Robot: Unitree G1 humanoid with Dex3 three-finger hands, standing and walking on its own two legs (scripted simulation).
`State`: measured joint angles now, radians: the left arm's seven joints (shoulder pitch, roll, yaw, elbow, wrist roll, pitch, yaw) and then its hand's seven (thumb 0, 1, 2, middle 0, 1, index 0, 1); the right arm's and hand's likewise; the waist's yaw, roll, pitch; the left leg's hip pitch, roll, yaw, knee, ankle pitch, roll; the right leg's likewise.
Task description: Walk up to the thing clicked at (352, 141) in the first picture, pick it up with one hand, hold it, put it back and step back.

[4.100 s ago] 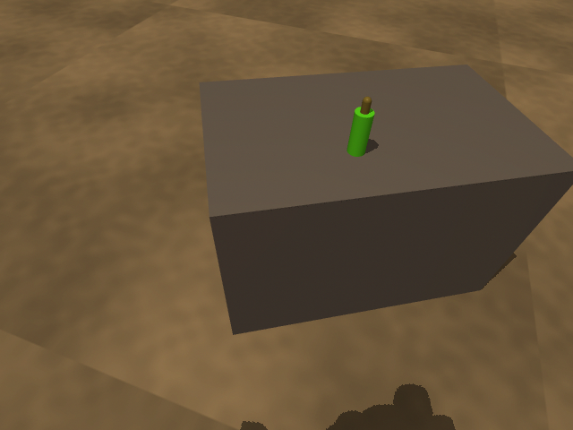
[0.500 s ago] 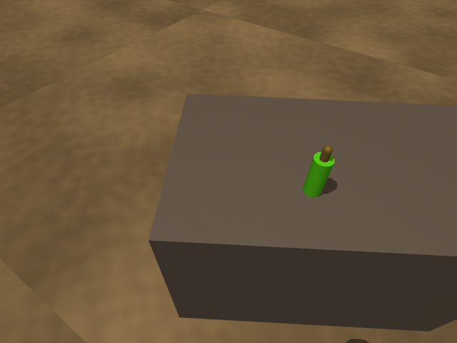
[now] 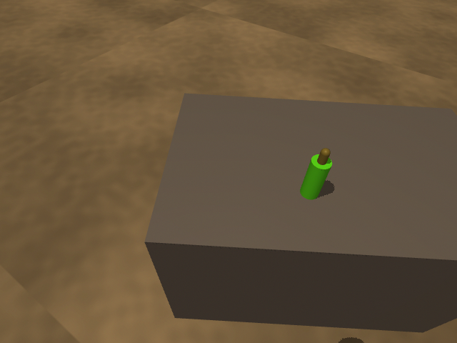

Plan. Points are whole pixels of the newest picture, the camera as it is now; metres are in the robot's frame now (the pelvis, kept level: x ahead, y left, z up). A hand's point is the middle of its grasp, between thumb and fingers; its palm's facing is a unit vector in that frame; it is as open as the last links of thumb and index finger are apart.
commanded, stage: stand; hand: right
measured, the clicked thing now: (317, 172) +0.53 -0.21 -0.05
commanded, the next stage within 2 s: rise first in 1.86 s
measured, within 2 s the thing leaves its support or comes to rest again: neither
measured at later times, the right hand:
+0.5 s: hand out of the picture +0.08 -0.26 -0.16, palm faces -0.03 +0.94 -0.33, open 7.4 cm
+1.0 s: hand out of the picture +0.08 -0.25 -0.16, palm faces -0.04 +0.94 -0.34, open 7.4 cm
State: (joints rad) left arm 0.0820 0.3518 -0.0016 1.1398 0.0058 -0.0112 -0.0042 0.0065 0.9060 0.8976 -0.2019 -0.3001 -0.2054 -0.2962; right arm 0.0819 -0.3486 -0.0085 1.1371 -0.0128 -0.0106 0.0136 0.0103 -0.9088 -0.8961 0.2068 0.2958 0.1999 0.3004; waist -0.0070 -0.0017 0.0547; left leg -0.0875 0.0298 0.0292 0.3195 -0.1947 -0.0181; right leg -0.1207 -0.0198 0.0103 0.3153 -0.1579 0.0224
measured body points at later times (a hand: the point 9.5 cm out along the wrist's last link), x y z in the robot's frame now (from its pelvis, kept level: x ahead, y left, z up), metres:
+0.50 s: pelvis +0.00 +0.00 +0.00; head +0.01 +0.00 +0.45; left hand +0.07 +0.30 -0.13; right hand +0.08 -0.30 -0.13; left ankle -0.01 +0.13 -0.75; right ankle +0.01 -0.13 -0.75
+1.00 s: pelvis +0.00 +0.00 +0.00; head +0.01 +0.00 +0.45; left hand +0.07 +0.30 -0.13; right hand +0.08 -0.30 -0.13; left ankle -0.01 +0.13 -0.75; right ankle +0.01 -0.13 -0.75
